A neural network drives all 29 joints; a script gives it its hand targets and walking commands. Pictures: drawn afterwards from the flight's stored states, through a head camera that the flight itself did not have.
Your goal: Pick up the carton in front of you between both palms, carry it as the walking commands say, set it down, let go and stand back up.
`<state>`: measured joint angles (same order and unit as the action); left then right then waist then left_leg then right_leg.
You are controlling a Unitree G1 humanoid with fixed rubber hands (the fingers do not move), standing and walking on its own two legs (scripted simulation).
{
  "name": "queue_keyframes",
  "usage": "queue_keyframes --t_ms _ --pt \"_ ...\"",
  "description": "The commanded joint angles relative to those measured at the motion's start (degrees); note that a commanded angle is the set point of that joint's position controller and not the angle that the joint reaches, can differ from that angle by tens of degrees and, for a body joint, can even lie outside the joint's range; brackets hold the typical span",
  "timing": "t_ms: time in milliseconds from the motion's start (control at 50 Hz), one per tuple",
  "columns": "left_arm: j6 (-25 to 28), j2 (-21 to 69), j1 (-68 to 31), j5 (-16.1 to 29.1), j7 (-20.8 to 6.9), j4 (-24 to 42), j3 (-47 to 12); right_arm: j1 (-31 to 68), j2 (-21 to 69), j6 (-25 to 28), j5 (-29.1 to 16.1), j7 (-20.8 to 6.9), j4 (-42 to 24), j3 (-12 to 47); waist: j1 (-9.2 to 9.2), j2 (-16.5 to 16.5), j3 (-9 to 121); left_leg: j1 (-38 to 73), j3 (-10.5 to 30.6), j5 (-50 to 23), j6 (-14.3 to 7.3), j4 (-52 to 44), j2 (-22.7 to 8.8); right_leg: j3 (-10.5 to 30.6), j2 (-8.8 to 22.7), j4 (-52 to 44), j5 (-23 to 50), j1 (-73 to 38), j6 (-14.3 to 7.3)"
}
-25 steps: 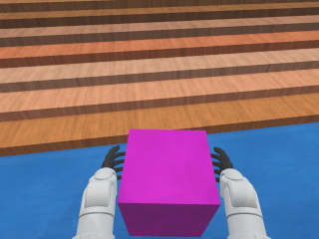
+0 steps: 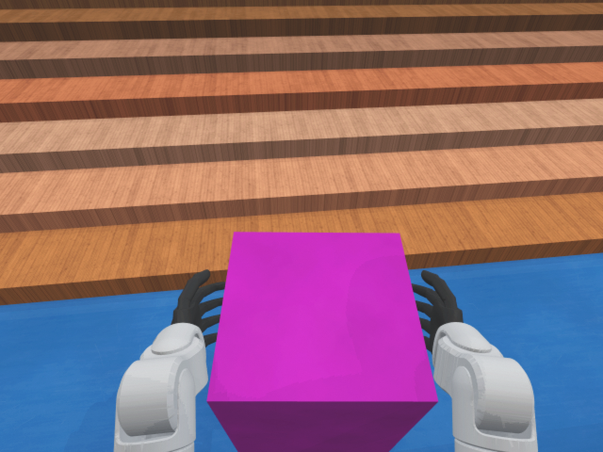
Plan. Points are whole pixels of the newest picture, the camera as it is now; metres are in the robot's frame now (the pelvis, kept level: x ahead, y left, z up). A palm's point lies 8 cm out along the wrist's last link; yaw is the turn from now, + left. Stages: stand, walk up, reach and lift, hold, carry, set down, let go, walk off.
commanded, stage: carry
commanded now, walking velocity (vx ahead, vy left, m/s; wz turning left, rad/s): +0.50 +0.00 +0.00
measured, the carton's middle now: (315, 349) +0.27 +0.00 +0.02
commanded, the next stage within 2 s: none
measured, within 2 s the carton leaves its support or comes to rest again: neither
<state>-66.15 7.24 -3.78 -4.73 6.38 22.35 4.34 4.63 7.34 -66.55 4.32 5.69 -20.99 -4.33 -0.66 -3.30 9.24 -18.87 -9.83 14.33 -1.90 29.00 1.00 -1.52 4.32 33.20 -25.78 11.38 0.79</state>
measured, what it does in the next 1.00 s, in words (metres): walks ahead: right foot, then left foot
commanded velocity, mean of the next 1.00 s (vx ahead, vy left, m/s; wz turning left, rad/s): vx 0.50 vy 0.00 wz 0.00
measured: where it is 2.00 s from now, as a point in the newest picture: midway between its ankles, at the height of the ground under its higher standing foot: (312, 219)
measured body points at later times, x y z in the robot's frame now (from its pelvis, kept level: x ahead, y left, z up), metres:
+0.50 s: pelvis +0.28 -0.06 +0.01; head +0.28 -0.06 +0.46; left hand +0.53 +0.11 +0.09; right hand +0.54 -0.19 +0.08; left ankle +0.23 +0.08 -0.65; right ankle +0.29 -0.11 -0.73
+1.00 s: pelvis +0.58 +0.00 +0.00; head +0.64 +0.01 +0.45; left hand +0.94 +0.13 +0.12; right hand +0.92 -0.17 +0.13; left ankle +0.62 +0.05 -0.73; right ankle +0.53 -0.13 -0.63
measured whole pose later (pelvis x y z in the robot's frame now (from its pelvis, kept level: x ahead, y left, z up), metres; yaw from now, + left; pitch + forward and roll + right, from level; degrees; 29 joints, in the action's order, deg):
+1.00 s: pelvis +0.58 +0.00 +0.00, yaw -1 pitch +4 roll +0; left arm -74.9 5.2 -29.9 -1.7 9.2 18.7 13.1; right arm 29.0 5.2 -74.8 0.9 9.9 -18.6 -12.0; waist 3.1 -1.0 -1.8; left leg -21.3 -12.5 11.7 -6.9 27.9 0.9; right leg -1.5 3.4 70.3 -18.6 32.8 -3.5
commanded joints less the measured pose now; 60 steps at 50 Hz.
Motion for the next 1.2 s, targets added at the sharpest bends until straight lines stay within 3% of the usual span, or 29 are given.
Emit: queue_keyframes --t_ms 0,20,40,60,140,200,240,260,280,300,320,340,380,400,460,580,700,740,760,780,800,820,840,860,880,900,940,1000,1180 --pt "-1.7 50.1 -28.4 22.2 -9.7 13.6 -41.3 22.0 51.2 0.1 -18.0 -8.1 -9.2 38.4 2.13 22.1 12.4 38.4 39.2 -9.1 -10.7 -14.8 -25.1 -6.8 -4.1 23.7 -1.9 32.6 -0.1" --pt "-2.1 49.6 -29.5 23.1 -9.9 13.7 -42.3 23.4 50.5 -0.6 -18.2 -7.6 -11.8 38.3 2.27 14.7 10.6 38.7 37.3 -17.6 -13.1 -12.3 -26.2 -1.7 -1.2 27.9 -5.4 37.0 -1.5" --pt "-2.4 49.6 -29.1 23.5 -10.0 13.0 -42.2 24.9 49.9 -1.1 -18.8 -7.3 -13.4 38.7 2.49 10.3 10.2 38.2 32.7 -23.4 -12.6 -11.2 -24.9 -1.1 0.2 29.1 -5.3 38.8 -2.0" --pt "-2.8 49.7 -28.1 23.8 -9.9 12.1 -41.8 25.8 49.3 -1.6 -19.3 -7.0 -14.3 39.2 2.57 7.1 9.9 37.8 28.9 -21.8 -10.9 -12.2 -23.7 -1.0 0.9 26.5 -3.5 39.5 -2.1" --pt "-3.3 48.8 -22.8 21.7 -8.6 10.6 -39.3 25.3 47.5 -2.8 -20.9 -6.9 -16.0 40.4 1.90 9.3 8.1 29.1 13.7 -20.1 -6.1 -14.7 -17.1 -5.4 -0.7 9.6 6.9 29.3 -0.8" --pt "-4.0 47.1 -21.4 19.6 -7.7 10.3 -37.9 24.3 46.2 -3.9 -21.5 -7.4 -15.0 40.5 1.58 12.5 5.0 20.1 6.7 -20.5 -3.6 -14.6 -15.0 -9.8 -2.8 -0.3 15.7 18.1 -1.4" --pt "-4.6 46.2 -21.3 19.2 -7.5 10.3 -37.4 24.6 45.1 -4.5 -21.6 -7.6 -14.6 40.3 0.55 11.7 5.7 13.2 2.0 -23.5 -1.8 -7.9 -13.7 -13.4 -5.2 -4.0 20.3 4.2 -2.1" --pt "-4.9 45.8 -21.3 19.0 -7.5 9.9 -37.0 24.4 44.5 -4.8 -21.5 -7.6 -14.6 40.1 0.38 10.1 7.5 9.2 -0.8 -25.5 -0.7 -1.3 -11.8 -15.4 -6.9 -4.4 17.6 -4.4 -2.4" --pt "-5.3 45.4 -21.3 18.8 -7.5 9.5 -36.5 24.4 43.5 -5.2 -21.4 -7.6 -14.2 39.8 -0.21 7.7 10.1 3.8 -2.7 -21.7 0.8 7.4 -10.0 -12.4 -4.2 -4.5 14.2 -13.9 -2.6" --pt "-5.6 44.3 -21.3 18.4 -7.5 8.8 -36.0 25.9 42.6 -5.7 -21.2 -7.6 -14.7 39.6 -1.23 -2.8 11.6 -6.7 -2.6 -8.9 3.2 23.8 -5.5 11.6 10.0 -13.6 -2.4 -19.8 -6.6" --pt "-5.6 44.5 -22.4 18.9 -7.6 7.9 -36.0 26.6 43.0 -6.1 -21.1 -7.7 -14.7 39.6 -1.25 -13.1 12.3 -19.4 1.8 12.4 3.9 37.4 -0.1 33.7 21.8 -22.2 -4.1 -25.5 -13.1" --pt "-5.5 46.4 -22.4 19.5 -8.0 8.2 -36.7 26.7 44.1 -6.0 -21.2 -8.1 -13.7 40.0 -0.83 -9.5 11.3 -22.2 8.7 12.5 1.5 43.8 -4.1 33.5 22.0 -22.6 0.4 -22.0 -14.6" --pt "-4.6 51.0 -25.3 20.3 -9.0 9.4 -38.3 27.3 49.0 -5.1 -21.5 -9.1 -12.4 40.4 -0.23 0.9 10.9 -21.4 10.2 6.8 0.0 43.3 -8.5 22.9 18.7 -21.2 10.4 -16.3 -12.4" --pt "-4.1 53.1 -27.0 21.1 -9.5 9.9 -39.4 27.3 51.1 -4.4 -21.4 -9.5 -12.1 40.4 -0.14 2.8 10.4 -19.9 10.6 3.5 0.3 39.7 -9.8 17.7 17.0 -21.9 13.0 -13.5 -10.7" --pt "-2.5 55.0 -28.3 22.5 -10.8 11.7 -41.3 26.5 54.3 -2.1 -19.8 -9.5 -12.1 40.8 -0.20 -0.3 10.8 -16.0 7.2 0.2 1.3 29.5 -8.3 6.8 13.3 -23.2 15.8 -10.9 -8.6" --pt "-1.9 49.9 -27.2 23.4 -11.1 14.0 -42.0 25.7 50.1 -1.0 -18.7 -7.9 -14.7 41.1 -0.29 -2.9 7.0 -21.0 2.3 -7.5 1.9 12.3 -6.1 -1.0 10.1 -22.3 30.3 -17.9 -9.2" --pt "-4.5 39.6 -35.8 23.4 -8.2 14.1 -38.9 36.4 40.0 -4.1 -21.0 -5.9 -17.1 39.6 -2.14 -5.1 2.3 -17.4 -0.8 -12.8 -0.9 4.0 -3.3 -5.0 8.6 -18.5 38.1 -18.6 -8.7" --pt "-5.8 36.1 -39.7 23.0 -6.6 11.7 -37.4 39.5 35.6 -5.5 -20.8 -4.8 -14.5 37.2 -0.52 -4.9 3.9 -8.4 -2.6 -12.2 -2.1 1.4 -1.2 -7.3 8.3 -11.6 48.2 -17.3 -7.4" --pt "-6.4 34.4 -41.8 22.7 -5.8 10.4 -36.6 40.1 33.5 -6.1 -20.3 -4.2 -12.2 35.6 1.55 -3.7 7.0 1.1 -4.9 -11.9 -2.1 -1.6 1.2 -10.4 6.6 -3.5 50.7 -15.2 -5.8" --pt "-7.0 32.8 -43.6 22.3 -5.1 8.8 -35.6 40.6 31.6 -6.6 -19.8 -3.7 -9.9 34.0 3.28 -0.2 11.6 13.6 -4.6 -8.6 -1.8 -2.0 1.4 -11.9 4.0 7.5 44.6 -9.9 -4.5" --pt "-7.5 31.9 -45.7 21.7 -4.4 7.7 -34.6 42.1 30.0 -7.2 -19.5 -3.1 -8.8 32.3 4.73 7.2 17.1 25.0 13.7 2.5 -3.6 -3.0 -11.0 -10.0 2.2 22.5 26.3 0.9 -3.1" --pt "-8.1 32.9 -47.5 22.1 -3.7 7.2 -33.9 45.6 28.7 -7.2 -19.5 -2.6 -7.4 31.5 4.51 21.7 19.9 36.8 41.0 9.3 -12.1 -10.6 -24.3 -5.2 -7.1 37.3 -0.2 21.9 -1.6" --pt "-8.4 32.9 -50.4 22.4 -3.0 6.7 -33.1 46.6 30.3 -7.5 -20.8 -2.3 -6.9 31.3 5.00 19.8 18.1 34.6 41.9 6.8 -13.2 -13.5 -23.5 1.4 -5.3 45.7 -1.8 27.3 -3.4" --pt "-8.5 34.8 -53.3 22.8 -2.7 6.1 -32.4 50.0 32.1 -7.4 -21.8 -2.3 -7.3 31.6 4.78 16.2 17.3 31.8 36.5 -1.5 -12.8 -11.6 -22.0 2.8 -3.0 48.4 0.7 29.3 -4.8" --pt "-8.3 36.5 -55.1 22.7 -2.6 5.0 -31.5 53.5 35.1 -7.4 -22.7 -2.5 -6.9 32.3 4.17 8.2 17.1 28.9 31.1 -7.5 -11.1 -10.2 -20.8 3.8 -0.7 46.2 4.5 28.9 -5.4" --pt "-8.0 38.2 -56.7 22.1 -2.7 3.7 -30.7 57.2 37.9 -7.0 -23.7 -2.9 -6.9 32.8 3.74 5.2 16.1 25.1 26.6 -12.1 -10.3 -10.0 -19.6 3.7 0.5 43.4 6.6 28.3 -5.4" --pt "-7.1 40.6 -60.9 21.2 -3.1 1.7 -30.4 64.0 41.4 -6.2 -25.2 -3.8 -6.4 33.7 2.84 6.1 17.1 22.6 20.7 -15.5 -9.4 -10.4 -17.8 2.4 1.1 39.1 8.1 26.4 -4.6" --pt "-5.8 40.7 -65.6 19.7 -2.8 -1.4 -29.6 69.8 42.1 -5.3 -26.1 -4.1 -4.1 33.3 3.07 7.4 17.8 24.5 15.8 -19.6 -10.4 -10.4 -16.3 0.2 0.7 33.0 9.8 29.3 -3.7" --pt "-6.1 40.3 -71.7 18.4 -2.0 -9.7 -25.9 72.6 41.4 -5.3 -22.5 -2.6 7.1 27.1 5.83 11.1 15.1 32.1 7.8 -39.8 -10.1 -2.2 -12.1 -5.3 -3.5 8.1 19.2 30.4 -4.5"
